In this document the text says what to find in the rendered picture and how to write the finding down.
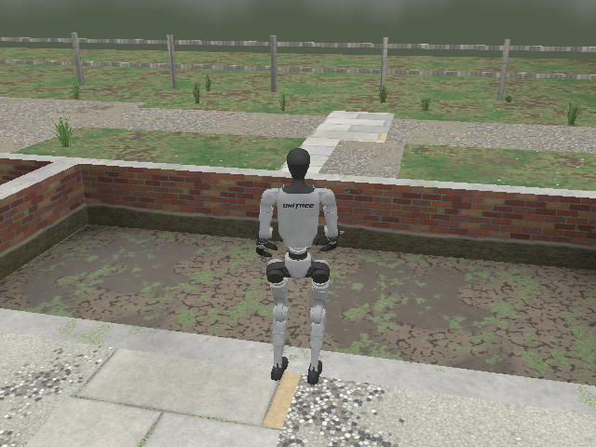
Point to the robot left forearm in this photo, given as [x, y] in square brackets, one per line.
[261, 243]

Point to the right robot upper arm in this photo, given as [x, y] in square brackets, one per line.
[326, 197]

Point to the robot right forearm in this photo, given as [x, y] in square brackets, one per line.
[333, 240]

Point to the right robot shin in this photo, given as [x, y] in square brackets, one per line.
[316, 340]

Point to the robot right hand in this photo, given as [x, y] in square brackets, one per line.
[323, 240]

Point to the robot left hand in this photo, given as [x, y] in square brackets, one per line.
[265, 253]

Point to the left robot upper arm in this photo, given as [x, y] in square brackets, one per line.
[269, 198]

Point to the robot torso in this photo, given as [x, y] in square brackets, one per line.
[298, 226]

